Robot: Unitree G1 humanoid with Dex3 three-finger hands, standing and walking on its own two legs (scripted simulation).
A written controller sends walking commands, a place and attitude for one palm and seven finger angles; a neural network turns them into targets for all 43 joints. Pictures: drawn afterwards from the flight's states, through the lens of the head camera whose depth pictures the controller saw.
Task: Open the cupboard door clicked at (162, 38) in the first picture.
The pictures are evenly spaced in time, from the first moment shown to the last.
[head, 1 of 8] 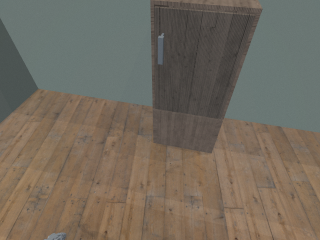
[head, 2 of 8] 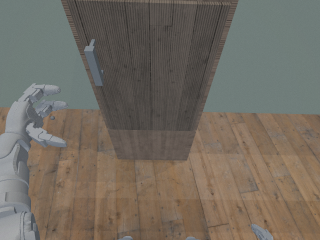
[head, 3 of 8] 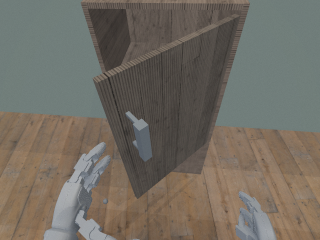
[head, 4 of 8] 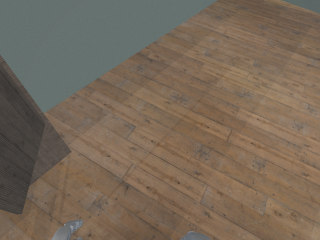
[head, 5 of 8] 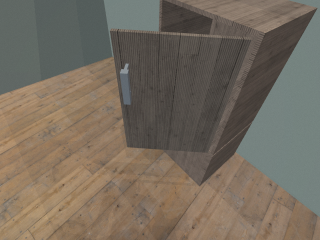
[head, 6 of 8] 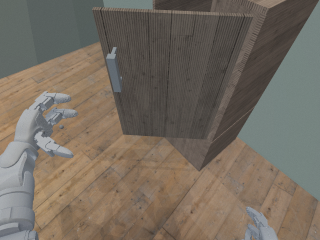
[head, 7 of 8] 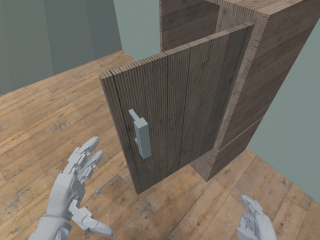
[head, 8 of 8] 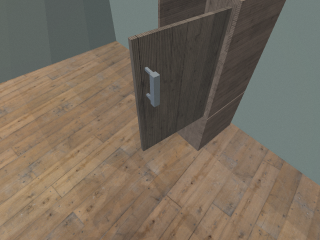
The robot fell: no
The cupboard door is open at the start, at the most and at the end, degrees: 0 85 85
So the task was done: yes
